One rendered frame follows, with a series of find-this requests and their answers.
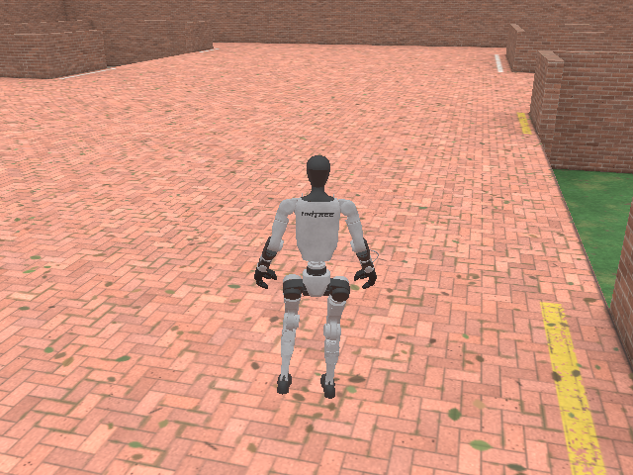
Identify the robot left upper arm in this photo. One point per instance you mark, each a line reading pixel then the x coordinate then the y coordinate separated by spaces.
pixel 286 207

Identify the robot right hand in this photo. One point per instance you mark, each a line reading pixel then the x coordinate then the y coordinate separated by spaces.
pixel 362 274

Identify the robot right upper arm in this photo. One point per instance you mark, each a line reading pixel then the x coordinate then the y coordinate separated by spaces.
pixel 348 208

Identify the robot left thigh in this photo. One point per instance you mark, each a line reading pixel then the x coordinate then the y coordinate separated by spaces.
pixel 292 291

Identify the left robot foot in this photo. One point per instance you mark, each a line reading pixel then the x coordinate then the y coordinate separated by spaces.
pixel 283 386

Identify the robot left hand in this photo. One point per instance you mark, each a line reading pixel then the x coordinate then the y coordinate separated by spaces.
pixel 268 275

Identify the robot right forearm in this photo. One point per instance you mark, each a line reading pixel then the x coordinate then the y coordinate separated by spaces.
pixel 365 259

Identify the robot left forearm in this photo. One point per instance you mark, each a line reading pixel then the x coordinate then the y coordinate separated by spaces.
pixel 266 257

